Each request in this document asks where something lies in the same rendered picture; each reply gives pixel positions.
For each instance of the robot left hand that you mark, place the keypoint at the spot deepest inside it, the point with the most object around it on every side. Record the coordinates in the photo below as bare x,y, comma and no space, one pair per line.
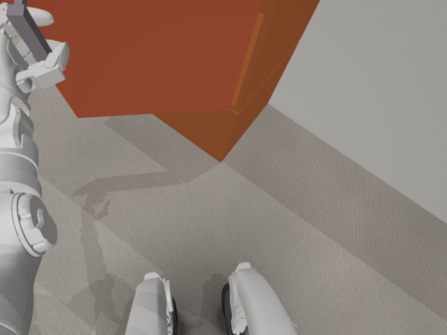
13,59

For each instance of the robot right thigh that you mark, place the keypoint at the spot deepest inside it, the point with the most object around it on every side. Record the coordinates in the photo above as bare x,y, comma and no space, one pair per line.
265,313

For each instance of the left robot upper arm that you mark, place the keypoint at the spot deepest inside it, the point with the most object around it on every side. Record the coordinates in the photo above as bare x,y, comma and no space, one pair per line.
27,231

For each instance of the handle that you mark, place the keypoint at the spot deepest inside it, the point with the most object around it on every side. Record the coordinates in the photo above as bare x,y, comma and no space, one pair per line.
24,24

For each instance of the right robot foot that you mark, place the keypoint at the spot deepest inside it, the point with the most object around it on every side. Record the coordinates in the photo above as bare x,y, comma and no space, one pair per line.
225,297

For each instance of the left robot forearm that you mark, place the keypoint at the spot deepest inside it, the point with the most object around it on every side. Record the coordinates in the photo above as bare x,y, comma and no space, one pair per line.
18,151

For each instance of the cupboard door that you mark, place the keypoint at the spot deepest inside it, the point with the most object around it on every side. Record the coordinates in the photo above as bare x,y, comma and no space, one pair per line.
132,57

